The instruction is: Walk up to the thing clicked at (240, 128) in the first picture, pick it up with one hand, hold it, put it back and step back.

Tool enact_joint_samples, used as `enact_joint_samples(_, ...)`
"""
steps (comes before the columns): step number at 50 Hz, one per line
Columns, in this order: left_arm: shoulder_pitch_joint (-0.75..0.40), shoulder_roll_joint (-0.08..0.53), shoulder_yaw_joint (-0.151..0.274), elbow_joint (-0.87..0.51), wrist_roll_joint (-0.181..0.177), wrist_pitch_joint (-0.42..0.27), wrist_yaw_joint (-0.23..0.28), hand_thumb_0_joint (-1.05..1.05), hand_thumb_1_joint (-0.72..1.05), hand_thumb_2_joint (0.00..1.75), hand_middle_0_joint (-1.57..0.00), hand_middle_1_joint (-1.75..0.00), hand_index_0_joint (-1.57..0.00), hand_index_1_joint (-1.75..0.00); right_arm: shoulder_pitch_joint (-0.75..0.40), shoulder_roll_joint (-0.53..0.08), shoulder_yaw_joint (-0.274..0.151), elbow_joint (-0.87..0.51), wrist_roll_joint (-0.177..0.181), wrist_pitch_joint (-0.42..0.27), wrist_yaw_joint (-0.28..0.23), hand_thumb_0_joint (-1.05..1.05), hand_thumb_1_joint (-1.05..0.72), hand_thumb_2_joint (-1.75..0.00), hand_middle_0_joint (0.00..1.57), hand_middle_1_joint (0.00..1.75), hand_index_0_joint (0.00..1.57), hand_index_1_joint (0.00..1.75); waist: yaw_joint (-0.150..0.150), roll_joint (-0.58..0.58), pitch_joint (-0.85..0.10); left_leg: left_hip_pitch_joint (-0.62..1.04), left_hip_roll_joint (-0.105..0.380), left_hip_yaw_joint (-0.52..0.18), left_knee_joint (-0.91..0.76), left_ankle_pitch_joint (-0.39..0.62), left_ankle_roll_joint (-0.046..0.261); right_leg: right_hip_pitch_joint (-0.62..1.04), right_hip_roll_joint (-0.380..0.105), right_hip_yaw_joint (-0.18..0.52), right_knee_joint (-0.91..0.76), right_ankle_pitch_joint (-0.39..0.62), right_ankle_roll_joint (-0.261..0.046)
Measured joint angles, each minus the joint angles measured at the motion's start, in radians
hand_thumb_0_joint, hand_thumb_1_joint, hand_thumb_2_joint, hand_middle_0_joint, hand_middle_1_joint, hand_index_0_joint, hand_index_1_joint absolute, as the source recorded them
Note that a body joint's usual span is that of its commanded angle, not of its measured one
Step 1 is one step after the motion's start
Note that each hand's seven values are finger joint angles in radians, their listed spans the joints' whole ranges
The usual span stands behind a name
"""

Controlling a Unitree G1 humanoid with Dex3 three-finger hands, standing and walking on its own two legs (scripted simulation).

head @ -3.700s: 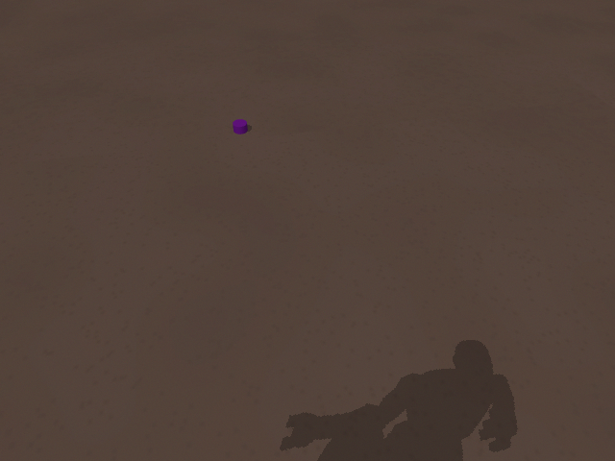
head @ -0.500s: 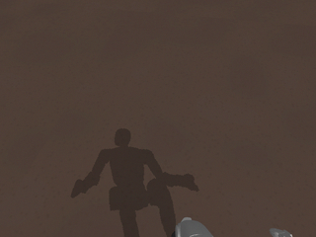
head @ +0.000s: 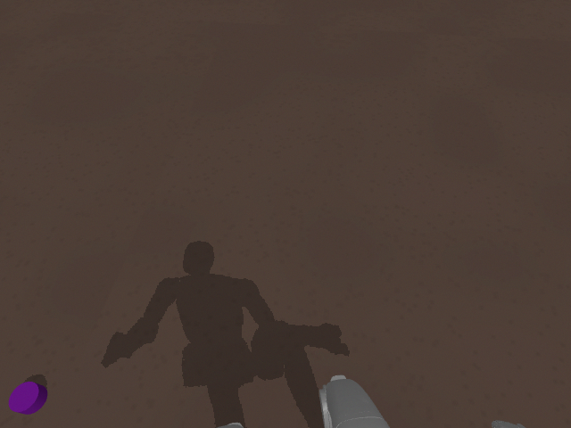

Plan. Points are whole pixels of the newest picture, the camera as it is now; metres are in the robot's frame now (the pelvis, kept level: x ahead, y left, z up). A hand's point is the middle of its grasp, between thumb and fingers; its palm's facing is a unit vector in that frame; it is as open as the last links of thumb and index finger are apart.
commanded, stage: walk up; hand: left
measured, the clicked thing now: (28, 397) +0.34 +0.76 -0.71
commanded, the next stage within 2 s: none
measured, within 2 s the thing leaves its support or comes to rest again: neither
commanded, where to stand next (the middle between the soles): -0.11 +0.65 m, yaw -18 degrees
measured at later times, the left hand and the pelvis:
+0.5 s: hand out of the picture +0.06 +0.58 -0.13, palm faces -0.10 -0.77 -0.63, open 7.3 cm; pelvis -0.05 +0.25 -0.03, yaw -5 degrees
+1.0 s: hand out of the picture -0.01 +0.76 -0.10, palm faces -0.16 -0.79 -0.59, open 7.3 cm; pelvis -0.13 +0.47 +0.00, yaw -8 degrees
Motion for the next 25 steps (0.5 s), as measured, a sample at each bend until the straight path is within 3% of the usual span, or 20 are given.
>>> enact_joint_samples(4, -0.002, -0.04, -0.019, -0.036, -0.011, -0.004, -0.014, 0.0, 0.91, 0.9, -0.2, -0.3, -0.21, -0.3, 0.03, 0.01, 0.005, -0.021, -0.006, 0.009, -0.007, 0.01, -0.91, -0.9, 0.2, 0.3, 0.21, 0.3, -0.022, 0.008, 0.017, 0.039, -0.039, 0.049, -0.09, 0.043, 0.047, 0.077, 0.02, -0.112, -0.143, 0.04, -0.004)
enact_joint_samples(6, 0.007, -0.061, -0.03, -0.065, -0.011, -0.012, -0.017, 0.0, 0.9, 0.9, -0.2, -0.3, -0.21, -0.3, 0.041, 0.003, 0.004, -0.034, -0.006, 0.022, -0.006, 0.01, -0.91, -0.9, 0.2, 0.3, 0.21, 0.3, -0.023, 0.022, 0.017, 0.033, -0.054, 0.072, -0.089, 0.043, 0.063, 0.161, 0.017, -0.145, -0.313, 0.129, -0.019)
enact_joint_samples(7, 0.016, -0.063, -0.033, -0.084, -0.005, -0.02, -0.017, 0.0, 0.9, 0.9, -0.21, -0.3, -0.21, -0.3, 0.046, 0.001, 0.003, -0.04, -0.002, 0.027, -0.005, 0.01, -0.91, -0.9, 0.2, 0.3, 0.21, 0.3, -0.016, 0.023, 0.015, 0.015, -0.061, 0.086, -0.056, 0.037, 0.051, 0.21, 0.014, -0.144, -0.408, 0.166, -0.028)
enact_joint_samples(9, 0.011, -0.075, -0.035, -0.113, 0.011, -0.024, -0.011, 0.0, 0.9, 0.9, -0.21, -0.3, -0.21, -0.3, 0.034, -0.003, 0.0, -0.04, 0.004, 0.036, -0.008, 0.01, -0.91, -0.9, 0.2, 0.3, 0.21, 0.3, 0.002, 0.057, 0.041, -0.053, -0.057, 0.033, 0.121, -0.031, -0.038, 0.209, 0.023, -0.143, -0.394, 0.16, -0.012)
enact_joint_samples(10, 0.004, -0.077, -0.04, -0.121, 0.012, -0.021, -0.008, 0.0, 0.9, 0.89, -0.21, -0.3, -0.21, -0.3, 0.032, -0.002, 0.001, -0.038, 0.003, 0.043, -0.011, 0.01, -0.91, -0.9, 0.2, 0.3, 0.21, 0.3, 0.005, 0.066, 0.047, -0.096, -0.061, -0.003, 0.239, -0.065, -0.066, 0.205, 0.014, -0.146, -0.379, 0.157, -0.009)
enact_joint_samples(12, -0.01, -0.085, -0.045, -0.129, 0.009, -0.022, 0.001, 0.0, 0.9, 0.89, -0.21, -0.3, -0.21, -0.3, 0.024, -0.005, 0.003, -0.03, 0.004, 0.054, -0.011, 0.01, -0.91, -0.9, 0.2, 0.3, 0.21, 0.3, 0.019, 0.073, 0.05, -0.167, -0.048, -0.062, 0.433, -0.059, -0.086, 0.207, -0.014, -0.139, -0.373, 0.162, -0.008)
enact_joint_samples(16, -0.005, -0.086, -0.043, -0.135, 0.027, -0.026, -0.005, 0.0, 0.9, 0.89, -0.21, -0.3, -0.22, -0.3, -0.015, -0.03, -0.003, -0.032, 0.01, 0.053, 0.014, 0.01, -0.91, -0.9, 0.2, 0.3, 0.21, 0.3, 0.039, 0.066, 0.038, -0.2, 0.026, -0.157, 0.479, 0.013, -0.065, 0.193, -0.084, -0.08, -0.377, 0.185, 0.022)
enact_joint_samples(19, 0.006, -0.061, -0.033, -0.13, 0.047, -0.024, -0.02, 0.0, 0.9, 0.89, -0.21, -0.3, -0.22, -0.3, -0.048, -0.05, -0.012, -0.044, 0.015, 0.05, 0.031, 0.01, -0.91, -0.9, 0.2, 0.3, 0.21, 0.3, 0.048, 0.052, 0.021, -0.148, 0.089, -0.177, 0.309, 0.006, -0.053, 0.153, -0.13, -0.023, -0.359, 0.192, 0.035)
enact_joint_samples(22, 0.008, -0.028, -0.021, -0.125, 0.053, -0.021, -0.029, 0.0, 0.9, 0.89, -0.21, -0.3, -0.22, -0.3, -0.07, -0.079, -0.028, -0.047, 0.019, 0.04, 0.034, 0.01, -0.91, -0.9, 0.2, 0.3, 0.21, 0.3, 0.063, 0.043, 0.006, -0.066, 0.105, -0.154, 0.118, -0.016, -0.043, 0.096, -0.172, 0.043, -0.327, 0.198, 0.049)
enact_joint_samples(23, 0.003, -0.013, -0.017, -0.12, 0.052, -0.018, -0.029, 0.0, 0.9, 0.89, -0.21, -0.3, -0.22, -0.3, -0.076, -0.082, -0.035, -0.043, 0.017, 0.032, 0.031, 0.01, -0.91, -0.9, 0.2, 0.3, 0.21, 0.3, 0.066, 0.027, 0.009, -0.049, 0.086, -0.132, 0.093, -0.058, -0.083, 0.076, -0.194, 0.073, -0.309, 0.196, 0.043)
enact_joint_samples(24, -0.006, 0.003, -0.008, -0.107, 0.048, -0.011, -0.024, 0.0, 0.9, 0.89, -0.21, -0.3, -0.22, -0.3, -0.082, -0.075, -0.037, -0.038, 0.011, 0.024, 0.027, 0.01, -0.91, -0.9, 0.2, 0.3, 0.21, 0.3, 0.072, 0.0, 0.023, -0.048, 0.06, -0.101, 0.114, -0.067, -0.102, 0.059, -0.2, 0.124, -0.275, 0.16, 0.022)
enact_joint_samples(25, -0.012, 0.009, 0.0, -0.085, 0.043, -0.001, -0.014, 0.0, 0.9, 0.89, -0.21, -0.3, -0.22, -0.3, -0.08, -0.069, -0.031, -0.036, 0.011, 0.019, 0.023, 0.0, -0.91, -0.9, 0.2, 0.3, 0.21, 0.3, 0.073, -0.002, 0.027, -0.057, 0.055, -0.088, 0.142, -0.07, -0.104, 0.043, -0.167, 0.153, -0.213, 0.074, 0.011)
